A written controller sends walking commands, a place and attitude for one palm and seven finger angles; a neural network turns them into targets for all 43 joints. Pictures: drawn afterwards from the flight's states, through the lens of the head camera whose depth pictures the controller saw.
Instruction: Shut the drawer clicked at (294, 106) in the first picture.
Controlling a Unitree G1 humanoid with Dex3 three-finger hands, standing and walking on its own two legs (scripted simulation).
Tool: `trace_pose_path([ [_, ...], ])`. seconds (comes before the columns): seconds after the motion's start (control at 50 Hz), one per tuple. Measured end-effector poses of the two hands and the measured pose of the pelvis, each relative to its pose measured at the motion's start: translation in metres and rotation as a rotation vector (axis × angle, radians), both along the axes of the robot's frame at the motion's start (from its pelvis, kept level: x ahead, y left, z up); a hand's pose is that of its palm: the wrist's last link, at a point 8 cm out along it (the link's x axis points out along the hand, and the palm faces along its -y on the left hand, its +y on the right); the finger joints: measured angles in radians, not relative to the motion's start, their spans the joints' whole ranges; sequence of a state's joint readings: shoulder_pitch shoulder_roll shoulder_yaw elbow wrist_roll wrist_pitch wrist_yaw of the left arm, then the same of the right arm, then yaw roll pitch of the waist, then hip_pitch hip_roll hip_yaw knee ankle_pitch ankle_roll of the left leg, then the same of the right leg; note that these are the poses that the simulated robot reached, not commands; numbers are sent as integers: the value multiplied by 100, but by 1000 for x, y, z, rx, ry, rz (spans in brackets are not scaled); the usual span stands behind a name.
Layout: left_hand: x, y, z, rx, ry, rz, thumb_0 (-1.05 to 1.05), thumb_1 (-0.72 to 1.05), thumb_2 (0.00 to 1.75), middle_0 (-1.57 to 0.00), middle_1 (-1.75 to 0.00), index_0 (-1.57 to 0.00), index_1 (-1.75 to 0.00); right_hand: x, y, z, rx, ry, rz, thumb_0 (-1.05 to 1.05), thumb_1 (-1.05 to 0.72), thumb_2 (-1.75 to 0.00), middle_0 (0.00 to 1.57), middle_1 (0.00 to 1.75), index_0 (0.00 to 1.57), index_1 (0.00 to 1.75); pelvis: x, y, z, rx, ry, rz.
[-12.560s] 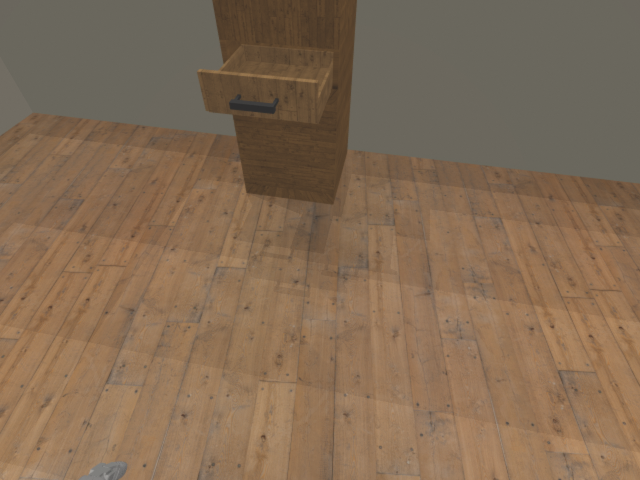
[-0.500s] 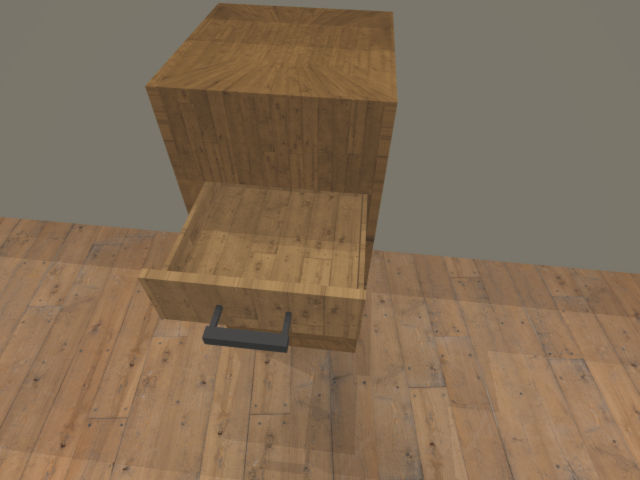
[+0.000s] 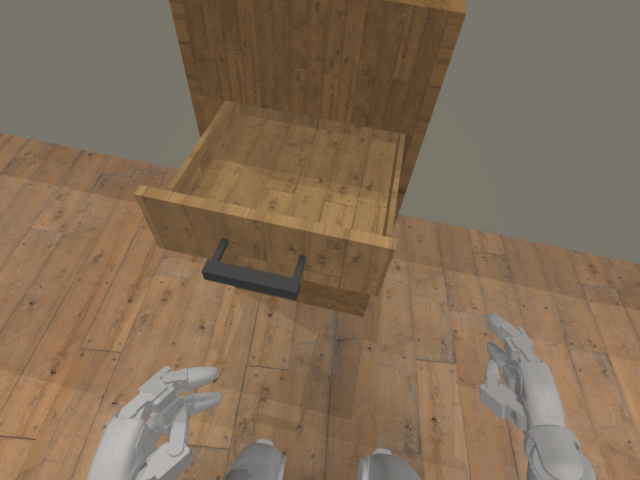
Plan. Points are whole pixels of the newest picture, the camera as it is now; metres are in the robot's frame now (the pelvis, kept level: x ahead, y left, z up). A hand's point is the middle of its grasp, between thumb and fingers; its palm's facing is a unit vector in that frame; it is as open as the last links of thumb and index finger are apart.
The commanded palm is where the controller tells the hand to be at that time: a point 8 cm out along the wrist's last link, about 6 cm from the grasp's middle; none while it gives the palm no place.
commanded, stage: raise the hand and make a fist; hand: left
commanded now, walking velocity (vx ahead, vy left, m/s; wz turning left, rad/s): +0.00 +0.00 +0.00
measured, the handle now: (256, 266) +0.41 +0.14 -0.03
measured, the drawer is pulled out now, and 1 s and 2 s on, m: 0.26 0.26 0.26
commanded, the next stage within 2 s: bring the fist close to the handle in 1.38 s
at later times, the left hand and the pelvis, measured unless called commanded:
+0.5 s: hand (189, 395) +0.19 +0.16 +0.06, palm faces -0.05 -1.00 -0.02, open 3.3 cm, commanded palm +0.17 +0.20 +0.06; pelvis +0.00 +0.01 +0.00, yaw +0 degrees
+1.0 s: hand (226, 387) +0.21 +0.12 +0.06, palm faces -0.16 -0.99 -0.02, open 3.2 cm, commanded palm +0.19 +0.18 +0.07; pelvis +0.02 +0.02 +0.00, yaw +0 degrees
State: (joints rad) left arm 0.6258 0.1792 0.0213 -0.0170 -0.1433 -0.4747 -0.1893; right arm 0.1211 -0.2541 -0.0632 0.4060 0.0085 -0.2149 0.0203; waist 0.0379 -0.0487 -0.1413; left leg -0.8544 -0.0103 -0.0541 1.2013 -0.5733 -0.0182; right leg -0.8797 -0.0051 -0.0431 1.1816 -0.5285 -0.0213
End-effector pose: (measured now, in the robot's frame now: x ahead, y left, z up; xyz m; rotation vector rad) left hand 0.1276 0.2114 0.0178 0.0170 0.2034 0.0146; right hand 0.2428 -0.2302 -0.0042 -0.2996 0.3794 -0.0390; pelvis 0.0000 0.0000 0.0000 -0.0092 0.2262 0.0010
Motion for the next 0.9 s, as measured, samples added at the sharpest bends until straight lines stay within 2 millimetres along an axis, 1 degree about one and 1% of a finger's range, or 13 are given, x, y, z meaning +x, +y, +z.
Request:
trace_pose_path([
  [0.06, 1, 11, 24, 52, -130, 35, 2, 90, 90, -61, -74, -61, -75, 2, 19, -28, 38, 42, 49, 1, -90, -90, 19, 30, 20, 30, -2, 0, -10, -22, 22, 21],
  [0.12, 22, -1, 46, 47, -281, -49, 2, 91, 90, -67, -81, -66, -81, -9, 36, -56, 90, 96, 71, 1, -90, -90, 20, 30, 20, 30, -6, 1, -18, -36, 40, 30],
  [0.16, 40, -17, 48, 19, -305, -145, 2, 91, 90, -71, -85, -70, -85, -23, 43, -72, 129, 143, 50, 1, -90, -90, 20, 30, 20, 30, -9, 3, -20, -35, 53, 25],
  [0.2, 55, -32, 38, -10, -238, -236, 1, 91, 90, -75, -89, -74, -90, -40, 44, -84, 163, 200, 3, 1, -90, -90, 20, 30, 21, 30, -10, 3, -20, -26, 63, 15],
  [0.24, 63, -39, 25, -28, -123, -283, 1, 91, 90, -79, -94, -78, -94, -59, 40, -89, 182, 259, -57, 1, -90, -90, 20, 30, 21, 30, -8, 4, -17, -13, 68, 4],
  [0.3, 63, -29, 15, -38, 15, -221, 1, 90, 90, -85, -100, -84, -101, -81, 28, -89, 180, 326, -149, 2, -90, -90, 20, 30, 21, 30, -4, 5, -10, -2, 61, -11],
  [0.4, 49, 7, 36, 22, -38, -18, 2, 90, 90, -95, -111, -94, -111, -98, 4, -77, 106, 353, -212, 2, -90, -90, 20, 30, 21, 30, 4, 7, -1, -8, 56, -11],
  [0.46, 46, 11, 48, 33, -139, -16, 2, 91, 90, -101, -118, -100, -118, -94, -6, -71, 56, 331, -191, 2, -90, -90, 20, 30, 20, 30, 4, 10, -2, -19, 59, 4],
  [0.58, 52, -26, 33, -51, -130, -209, 1, 91, 90, -113, -131, -112, -131, -70, -8, -56, 24, 229, -175, 2, -90, -90, 20, 30, 20, 30, 3, 16, -7, -25, 65, 6],
  [0.66, 58, -26, 33, -22, -95, -207, 2, 90, 90, -121, -139, -120, -140, -54, 4, -45, 50, 181, -167, 2, -90, -90, 20, 30, 20, 30, 6, 17, -5, -21, 56, -3],
  [0.78, 60, -7, 60, 0, -171, -48, 2, 90, 90, -132, -151, -131, -151, -40, 30, -37, 102, 170, -96, 1, -90, -90, 20, 30, 20, 30, 12, 19, 2, -28, 40, 5],
  [0.84, 60, -16, 62, -13, -175, -83, 2, 91, 90, -135, -155, -135, -155, -38, 38, -38, 110, 181, -60, 1, -90, -90, 20, 30, 20, 30, 13, 20, 4, -31, 39, 12],
  [0.9, 61, -30, 52, -29, -126, -161, 1, 91, 90, -137, -157, -137, -157, -38, 41, -41, 109, 198, -51, 1, -90, -90, 20, 30, 21, 30, 13, 20, 3, -30, 41, 12],
])
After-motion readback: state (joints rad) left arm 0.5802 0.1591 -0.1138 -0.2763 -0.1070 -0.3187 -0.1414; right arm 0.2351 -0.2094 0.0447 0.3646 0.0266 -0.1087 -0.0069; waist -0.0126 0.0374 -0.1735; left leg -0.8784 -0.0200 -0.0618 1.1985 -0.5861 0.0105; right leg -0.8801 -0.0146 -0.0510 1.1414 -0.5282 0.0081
